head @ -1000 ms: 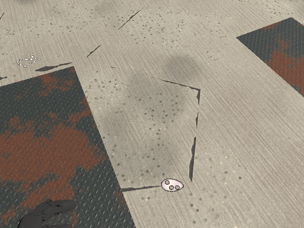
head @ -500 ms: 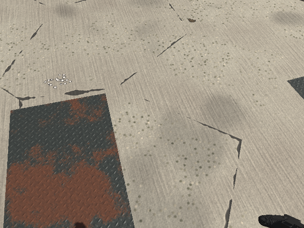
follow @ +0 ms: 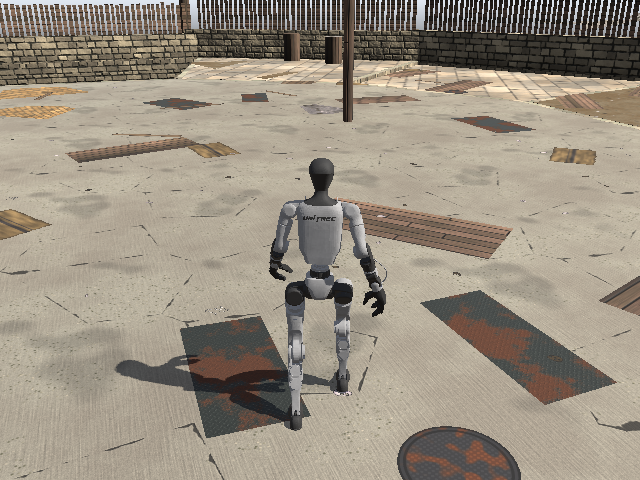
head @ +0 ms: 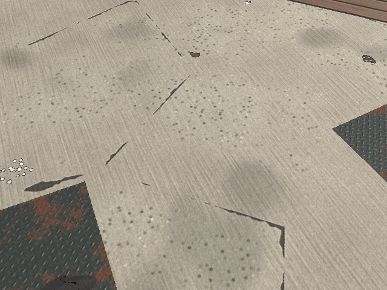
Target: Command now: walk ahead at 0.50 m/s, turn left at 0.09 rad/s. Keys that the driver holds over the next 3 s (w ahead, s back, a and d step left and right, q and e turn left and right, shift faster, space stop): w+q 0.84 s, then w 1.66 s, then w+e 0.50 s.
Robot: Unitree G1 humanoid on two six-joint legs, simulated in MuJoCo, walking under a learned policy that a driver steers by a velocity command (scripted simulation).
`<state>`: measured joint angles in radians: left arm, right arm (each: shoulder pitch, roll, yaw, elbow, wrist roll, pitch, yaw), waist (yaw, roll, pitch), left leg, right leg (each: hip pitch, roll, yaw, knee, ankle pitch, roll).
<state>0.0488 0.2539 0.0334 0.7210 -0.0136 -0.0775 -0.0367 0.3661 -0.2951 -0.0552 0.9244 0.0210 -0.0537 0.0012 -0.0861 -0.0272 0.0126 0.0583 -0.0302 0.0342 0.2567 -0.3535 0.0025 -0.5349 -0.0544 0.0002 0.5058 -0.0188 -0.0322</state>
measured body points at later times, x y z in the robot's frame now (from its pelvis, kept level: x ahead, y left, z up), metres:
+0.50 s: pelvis +0.26 -0.01 +0.00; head +0.29 +0.01 +0.45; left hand +0.22 +0.27 -0.13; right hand +0.50 -0.20 -0.10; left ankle +0.40 +0.16 -0.70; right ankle +0.15 -0.12 -0.73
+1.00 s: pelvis +0.54 +0.09 +0.01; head +0.56 +0.12 +0.46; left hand +0.62 +0.41 -0.08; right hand +0.71 -0.14 -0.10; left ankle +0.41 +0.13 -0.73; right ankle +0.77 +0.05 -0.70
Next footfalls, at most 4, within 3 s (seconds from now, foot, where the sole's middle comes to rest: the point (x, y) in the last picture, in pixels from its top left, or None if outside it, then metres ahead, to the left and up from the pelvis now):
0.02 right None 0.19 -0.12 -0.77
0.58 left None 0.45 0.15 -0.77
1.08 right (162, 206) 0.80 0.09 -0.77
1.60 left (71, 185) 0.93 0.45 -0.77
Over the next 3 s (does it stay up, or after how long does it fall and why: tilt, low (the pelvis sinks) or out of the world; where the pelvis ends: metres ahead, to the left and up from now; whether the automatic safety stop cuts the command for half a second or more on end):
stays up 1.48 0.66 0.01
